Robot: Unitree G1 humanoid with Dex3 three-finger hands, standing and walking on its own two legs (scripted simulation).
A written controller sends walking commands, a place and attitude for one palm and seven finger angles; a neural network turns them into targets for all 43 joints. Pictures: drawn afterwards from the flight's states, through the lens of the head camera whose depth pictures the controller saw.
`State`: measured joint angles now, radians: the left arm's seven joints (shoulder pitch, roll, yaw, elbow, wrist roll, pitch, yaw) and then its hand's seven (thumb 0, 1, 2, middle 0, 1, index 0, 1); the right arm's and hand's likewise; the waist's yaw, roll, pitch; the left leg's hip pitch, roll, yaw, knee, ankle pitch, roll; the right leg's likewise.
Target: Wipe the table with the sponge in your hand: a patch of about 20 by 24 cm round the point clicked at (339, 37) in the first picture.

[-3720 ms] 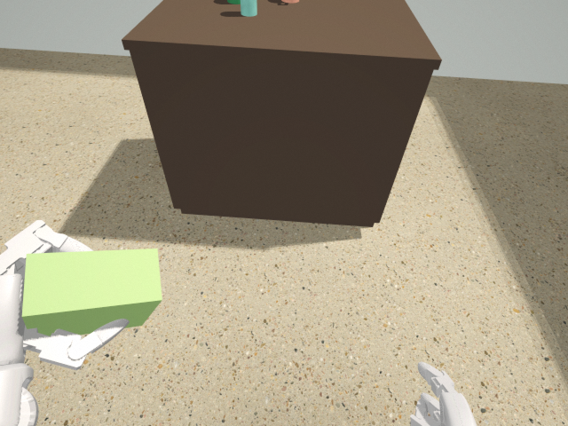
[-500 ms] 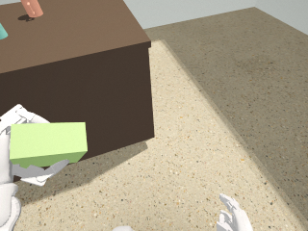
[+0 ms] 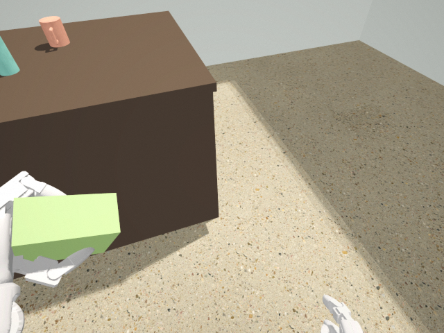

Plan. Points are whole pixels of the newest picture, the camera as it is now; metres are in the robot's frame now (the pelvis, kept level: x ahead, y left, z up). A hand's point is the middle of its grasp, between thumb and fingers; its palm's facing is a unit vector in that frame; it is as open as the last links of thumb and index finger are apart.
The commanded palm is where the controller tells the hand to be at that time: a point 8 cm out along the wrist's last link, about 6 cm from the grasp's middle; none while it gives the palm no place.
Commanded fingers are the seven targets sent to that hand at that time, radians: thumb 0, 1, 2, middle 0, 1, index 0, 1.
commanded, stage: take the last steps up to it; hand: left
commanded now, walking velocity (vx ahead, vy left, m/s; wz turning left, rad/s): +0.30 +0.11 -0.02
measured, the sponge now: (81, 228) +0.22 +0.21 +0.15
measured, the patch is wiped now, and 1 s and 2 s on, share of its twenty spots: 0.00 0.00 0.00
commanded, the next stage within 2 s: come to a stop and stand still in 1.52 s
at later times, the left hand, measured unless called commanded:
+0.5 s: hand (83, 167) +0.32 +0.24 +0.18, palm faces +0.38 -0.80 -0.46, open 10.0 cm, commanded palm +0.27 +0.29 +0.18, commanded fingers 0.00 0.10 1.30 -1.20 -1.60 -1.20 -1.60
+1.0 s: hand (106, 131) +0.43 +0.25 +0.16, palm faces +0.40 -0.80 -0.45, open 10.0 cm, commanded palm +0.37 +0.29 +0.18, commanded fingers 0.00 0.10 1.30 -1.20 -1.60 -1.20 -1.60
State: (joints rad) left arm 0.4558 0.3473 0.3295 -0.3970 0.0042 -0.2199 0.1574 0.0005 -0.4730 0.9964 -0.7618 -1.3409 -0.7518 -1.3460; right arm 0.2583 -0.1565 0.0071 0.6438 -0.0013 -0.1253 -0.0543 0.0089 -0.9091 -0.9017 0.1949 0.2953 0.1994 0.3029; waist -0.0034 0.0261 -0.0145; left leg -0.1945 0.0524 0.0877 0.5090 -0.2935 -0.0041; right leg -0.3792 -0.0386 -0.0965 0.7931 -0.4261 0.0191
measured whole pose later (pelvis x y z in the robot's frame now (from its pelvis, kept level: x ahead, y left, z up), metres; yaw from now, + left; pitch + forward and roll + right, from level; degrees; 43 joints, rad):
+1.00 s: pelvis +0.22 +0.01 +0.00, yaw +1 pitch +0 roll +2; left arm 0.46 0.33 0.35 -0.42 -0.01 -0.24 0.14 0.00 -0.47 1.00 -0.76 -1.35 -0.75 -1.35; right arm 0.17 -0.23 -0.02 0.68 0.00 -0.05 -0.04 0.01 -0.91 -0.90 0.20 0.30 0.20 0.30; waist 0.00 0.01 0.07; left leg -0.51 0.07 0.05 1.09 -0.36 -0.01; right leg -0.27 -0.08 -0.16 0.55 -0.28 -0.03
